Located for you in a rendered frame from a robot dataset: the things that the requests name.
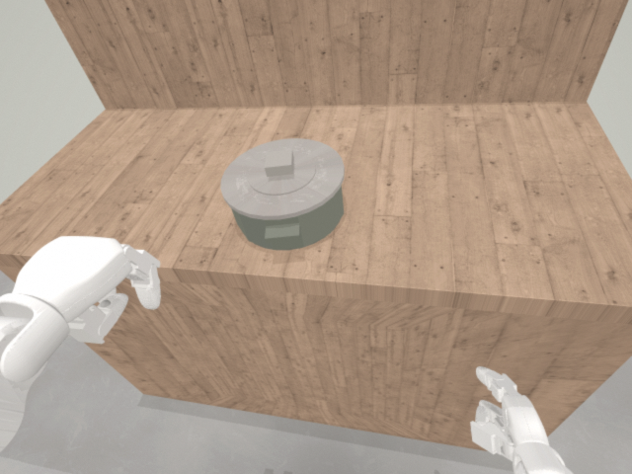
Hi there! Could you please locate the robot left forearm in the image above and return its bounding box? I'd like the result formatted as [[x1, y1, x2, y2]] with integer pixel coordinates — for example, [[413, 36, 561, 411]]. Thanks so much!
[[0, 293, 69, 452]]

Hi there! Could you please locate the knob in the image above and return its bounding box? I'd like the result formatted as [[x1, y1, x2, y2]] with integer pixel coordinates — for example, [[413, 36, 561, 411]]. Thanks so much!
[[265, 149, 294, 177]]

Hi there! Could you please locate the robot left hand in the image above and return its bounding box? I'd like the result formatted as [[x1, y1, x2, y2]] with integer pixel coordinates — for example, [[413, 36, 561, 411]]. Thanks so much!
[[12, 236, 161, 344]]

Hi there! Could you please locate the robot right hand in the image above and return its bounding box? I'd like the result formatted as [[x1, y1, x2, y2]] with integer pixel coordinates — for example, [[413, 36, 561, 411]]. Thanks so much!
[[470, 366, 549, 461]]

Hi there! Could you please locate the lid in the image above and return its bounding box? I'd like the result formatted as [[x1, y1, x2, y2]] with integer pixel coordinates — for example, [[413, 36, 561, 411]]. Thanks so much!
[[220, 138, 345, 220]]

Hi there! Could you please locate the pot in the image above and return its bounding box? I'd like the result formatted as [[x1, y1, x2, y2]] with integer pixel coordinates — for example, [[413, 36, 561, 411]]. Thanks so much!
[[231, 186, 344, 250]]

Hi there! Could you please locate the table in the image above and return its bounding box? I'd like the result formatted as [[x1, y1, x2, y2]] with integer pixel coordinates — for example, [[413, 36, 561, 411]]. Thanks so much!
[[0, 0, 632, 451]]

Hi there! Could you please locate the robot right forearm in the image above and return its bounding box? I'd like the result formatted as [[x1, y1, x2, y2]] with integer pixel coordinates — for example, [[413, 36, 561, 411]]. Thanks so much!
[[513, 442, 573, 474]]

